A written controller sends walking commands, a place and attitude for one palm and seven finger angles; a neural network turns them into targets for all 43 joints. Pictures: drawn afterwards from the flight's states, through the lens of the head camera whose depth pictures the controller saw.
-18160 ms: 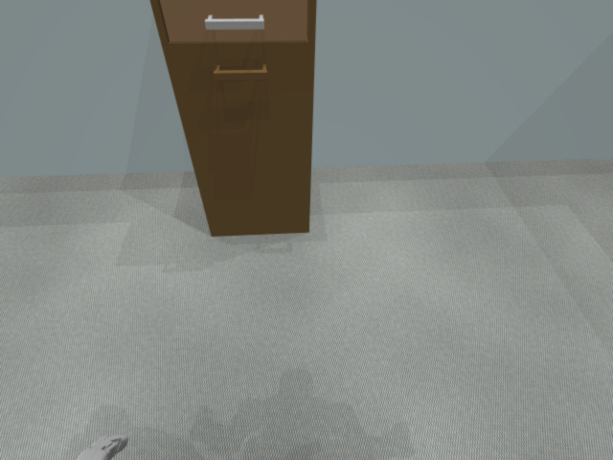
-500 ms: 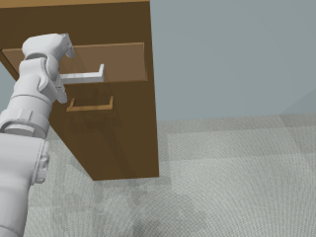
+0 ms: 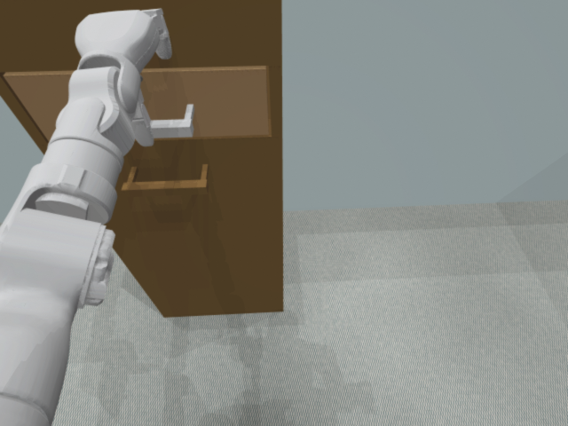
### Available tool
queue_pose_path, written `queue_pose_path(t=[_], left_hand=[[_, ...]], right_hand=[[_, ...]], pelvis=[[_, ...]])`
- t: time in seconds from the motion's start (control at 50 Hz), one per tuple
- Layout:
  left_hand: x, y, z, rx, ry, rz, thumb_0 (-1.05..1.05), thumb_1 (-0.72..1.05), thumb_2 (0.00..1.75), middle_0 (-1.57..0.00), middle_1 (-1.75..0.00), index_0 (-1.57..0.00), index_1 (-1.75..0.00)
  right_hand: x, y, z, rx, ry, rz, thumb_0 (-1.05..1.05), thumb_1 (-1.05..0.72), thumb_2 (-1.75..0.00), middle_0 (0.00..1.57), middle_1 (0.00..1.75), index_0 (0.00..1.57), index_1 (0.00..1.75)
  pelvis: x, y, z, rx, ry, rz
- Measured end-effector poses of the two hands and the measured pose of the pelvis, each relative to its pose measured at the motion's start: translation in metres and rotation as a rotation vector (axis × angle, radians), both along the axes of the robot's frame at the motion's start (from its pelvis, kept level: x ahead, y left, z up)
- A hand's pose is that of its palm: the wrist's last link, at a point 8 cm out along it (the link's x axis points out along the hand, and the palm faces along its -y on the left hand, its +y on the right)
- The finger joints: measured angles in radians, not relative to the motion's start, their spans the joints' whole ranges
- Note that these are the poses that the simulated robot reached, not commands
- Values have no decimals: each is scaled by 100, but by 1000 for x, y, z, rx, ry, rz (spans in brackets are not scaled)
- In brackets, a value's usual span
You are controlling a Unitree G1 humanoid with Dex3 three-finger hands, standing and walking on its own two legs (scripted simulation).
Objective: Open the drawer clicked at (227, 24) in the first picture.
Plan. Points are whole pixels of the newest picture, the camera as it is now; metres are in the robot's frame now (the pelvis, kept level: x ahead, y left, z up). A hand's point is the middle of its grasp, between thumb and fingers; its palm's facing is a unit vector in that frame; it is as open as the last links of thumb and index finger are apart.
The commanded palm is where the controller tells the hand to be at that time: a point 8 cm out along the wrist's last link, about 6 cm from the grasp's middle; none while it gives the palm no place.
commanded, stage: move the hooked fingers above the handle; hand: left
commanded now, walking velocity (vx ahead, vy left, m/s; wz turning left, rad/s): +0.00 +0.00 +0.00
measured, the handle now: (144, 120) +0.56 +0.19 +0.13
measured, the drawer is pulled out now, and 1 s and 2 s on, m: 0.00 0.00 0.00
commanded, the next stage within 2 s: lift the fingers back up to retry in 1.90 s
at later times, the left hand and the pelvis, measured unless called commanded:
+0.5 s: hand (113, 98) +0.51 +0.20 +0.20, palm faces +0.10 -0.10 -0.99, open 14.0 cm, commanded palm +0.50 +0.21 +0.25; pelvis +0.01 +0.00 +0.00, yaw +3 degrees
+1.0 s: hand (123, 105) +0.50 +0.19 +0.20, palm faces +0.12 -0.07 -0.99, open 13.8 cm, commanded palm +0.50 +0.21 +0.25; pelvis +0.01 +0.00 +0.00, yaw +3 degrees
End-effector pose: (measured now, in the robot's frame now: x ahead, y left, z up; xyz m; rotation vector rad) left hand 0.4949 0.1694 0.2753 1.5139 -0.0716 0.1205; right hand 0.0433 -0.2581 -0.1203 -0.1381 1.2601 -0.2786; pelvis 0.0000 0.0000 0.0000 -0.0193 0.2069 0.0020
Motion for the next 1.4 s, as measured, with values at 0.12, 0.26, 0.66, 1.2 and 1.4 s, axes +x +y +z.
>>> queue_pose_path(t=[0.12,0.26,0.66,1.2,1.4], left_hand=[[-2,9,-2,10,115,55,0,-49,30,-37,-124,-37,-127],[-18,60,-56,45,288,74,0,-49,30,-33,-121,-33,-122],[-1,34,-10,-6,59,42,0,-49,30,-38,-125,-38,-130],[-3,30,-5,10,78,104,0,-49,30,-35,-123,-37,-129],[-16,10,-66,20,236,-139,0,-49,30,-32,-120,-33,-122]], right_hand=[[-12,7,2,11,-22,-65,1,-90,-90,20,30,20,30],[-26,-12,8,-46,16,-50,0,-90,-90,20,30,20,30],[26,-5,3,-7,-13,38,0,-91,-90,20,30,20,30],[-12,-12,0,-11,57,-11,0,-91,-90,20,30,20,30],[-15,-20,9,-60,15,-26,0,-90,-90,20,30,20,30]], pelvis=[[0,-5,2,7,-29,-15],[-3,-10,1,4,-31,1],[11,1,-2,-6,10,29],[5,-3,-2,-2,1,29],[0,-9,-2,-2,-11,23]])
